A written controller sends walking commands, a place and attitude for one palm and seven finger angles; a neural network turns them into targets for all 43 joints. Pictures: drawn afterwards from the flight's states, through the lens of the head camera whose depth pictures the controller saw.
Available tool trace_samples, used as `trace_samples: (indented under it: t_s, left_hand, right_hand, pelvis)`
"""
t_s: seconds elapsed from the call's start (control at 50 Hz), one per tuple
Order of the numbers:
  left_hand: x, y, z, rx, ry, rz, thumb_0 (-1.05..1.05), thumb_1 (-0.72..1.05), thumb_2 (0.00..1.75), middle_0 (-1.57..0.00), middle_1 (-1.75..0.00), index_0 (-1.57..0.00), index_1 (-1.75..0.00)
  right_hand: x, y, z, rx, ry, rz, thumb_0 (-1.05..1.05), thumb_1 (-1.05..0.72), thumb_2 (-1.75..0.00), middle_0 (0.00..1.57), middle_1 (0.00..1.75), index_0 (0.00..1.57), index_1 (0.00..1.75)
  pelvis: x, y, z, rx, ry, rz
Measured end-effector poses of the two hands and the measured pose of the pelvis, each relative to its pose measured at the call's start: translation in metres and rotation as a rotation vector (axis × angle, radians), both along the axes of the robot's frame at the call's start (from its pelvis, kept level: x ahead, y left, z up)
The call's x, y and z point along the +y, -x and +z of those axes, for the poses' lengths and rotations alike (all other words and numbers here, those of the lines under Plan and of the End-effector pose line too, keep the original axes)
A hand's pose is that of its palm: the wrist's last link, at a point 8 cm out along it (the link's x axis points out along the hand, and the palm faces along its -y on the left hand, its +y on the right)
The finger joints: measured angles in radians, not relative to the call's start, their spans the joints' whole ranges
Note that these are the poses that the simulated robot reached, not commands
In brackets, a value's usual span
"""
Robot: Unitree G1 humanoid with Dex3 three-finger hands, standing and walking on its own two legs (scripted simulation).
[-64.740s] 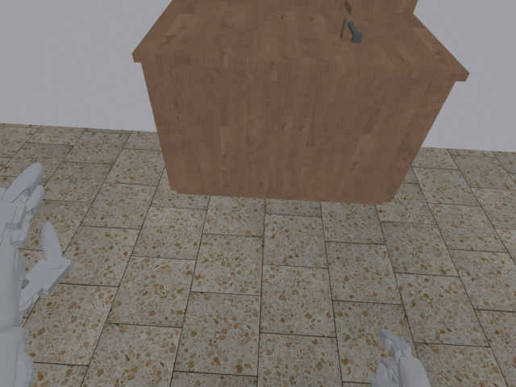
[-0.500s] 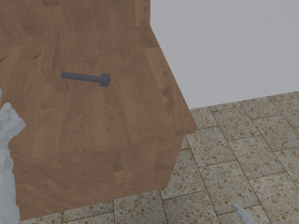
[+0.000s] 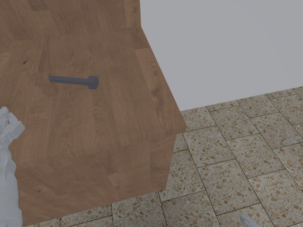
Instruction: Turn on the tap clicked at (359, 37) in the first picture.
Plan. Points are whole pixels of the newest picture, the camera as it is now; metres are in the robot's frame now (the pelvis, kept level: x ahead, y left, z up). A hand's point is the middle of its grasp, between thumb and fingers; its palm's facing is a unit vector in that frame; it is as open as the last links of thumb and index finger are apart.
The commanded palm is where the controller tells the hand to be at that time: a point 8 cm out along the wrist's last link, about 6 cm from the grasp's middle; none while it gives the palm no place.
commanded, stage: push the lever round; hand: left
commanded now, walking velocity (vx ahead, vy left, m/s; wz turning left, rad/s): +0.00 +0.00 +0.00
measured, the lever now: (92, 82) +0.49 +0.20 +0.10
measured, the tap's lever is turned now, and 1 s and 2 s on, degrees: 68 68 68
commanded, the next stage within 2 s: none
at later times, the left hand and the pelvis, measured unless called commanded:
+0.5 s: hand (33, 125) +0.34 +0.32 +0.09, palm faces +0.55 -0.83 -0.07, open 7.8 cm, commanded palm +0.29 +0.35 +0.10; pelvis +0.00 +0.00 +0.00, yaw +0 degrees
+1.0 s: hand (51, 119) +0.36 +0.27 +0.10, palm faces +0.65 -0.76 -0.06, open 7.8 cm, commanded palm +0.31 +0.31 +0.10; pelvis +0.00 +0.00 +0.00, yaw +0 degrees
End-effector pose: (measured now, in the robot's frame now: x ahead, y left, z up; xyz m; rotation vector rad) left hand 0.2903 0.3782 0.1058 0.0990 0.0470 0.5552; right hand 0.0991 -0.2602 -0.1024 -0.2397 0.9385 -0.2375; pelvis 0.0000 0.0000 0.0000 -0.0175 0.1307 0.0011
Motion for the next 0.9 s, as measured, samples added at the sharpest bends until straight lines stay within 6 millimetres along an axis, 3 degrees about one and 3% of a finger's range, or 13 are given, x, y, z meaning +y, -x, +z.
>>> trace_samples:
  t_s: [0.28, 0.66, 0.9]
  left_hand:
    - [-0.004, 0.005, -0.007, 0.006, 0.014, 0.024, 0.02, 0.90, 0.90, -0.15, -0.15, -0.16, -0.16]
    - [-0.042, -0.006, -0.005, -0.044, 0.019, 0.085, 0.02, 0.90, 0.90, -0.15, -0.15, -0.16, -0.16]
    - [-0.066, -0.011, -0.007, -0.026, 0.034, 0.123, 0.02, 0.90, 0.90, -0.15, -0.15, -0.16, -0.16]
  right_hand:
    - [-0.010, 0.001, -0.003, 0.019, -0.005, -0.006, 0.01, -0.90, -0.90, 0.20, 0.30, 0.20, 0.30]
    - [0.016, -0.027, 0.001, -0.043, -0.040, 0.036, 0.01, -0.90, -0.90, 0.20, 0.30, 0.20, 0.30]
    - [0.021, -0.029, -0.001, -0.027, -0.046, 0.047, 0.01, -0.90, -0.90, 0.20, 0.30, 0.20, 0.30]
  pelvis:
    - [-0.005, -0.002, -0.001, 0.003, -0.002, -0.003]
    - [0.003, -0.004, 0.001, -0.014, -0.004, 0.000]
    - [0.006, -0.002, 0.002, -0.026, -0.005, 0.008]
